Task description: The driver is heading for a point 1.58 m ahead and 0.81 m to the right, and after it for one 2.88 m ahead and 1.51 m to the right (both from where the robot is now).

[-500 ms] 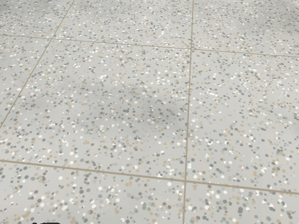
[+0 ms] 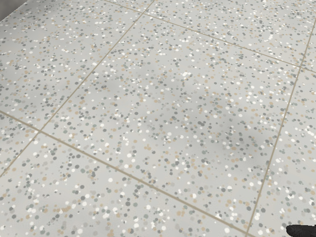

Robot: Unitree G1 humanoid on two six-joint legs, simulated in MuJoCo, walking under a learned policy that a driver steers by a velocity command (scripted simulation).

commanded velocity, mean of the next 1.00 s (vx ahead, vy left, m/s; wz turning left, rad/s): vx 0.02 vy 0.00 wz -0.41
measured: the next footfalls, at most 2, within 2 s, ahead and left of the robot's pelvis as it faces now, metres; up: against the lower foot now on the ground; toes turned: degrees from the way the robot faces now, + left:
right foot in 0.30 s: +0.07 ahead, -0.15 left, +0.00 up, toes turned -9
left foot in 0.70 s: +0.16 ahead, +0.08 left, +0.00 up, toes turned -24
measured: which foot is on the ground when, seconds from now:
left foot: down 0.00-0.30, up 0.32-0.68, down 0.70-1.00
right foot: up 0.00-0.28, down 0.30-0.70, up 0.72-1.00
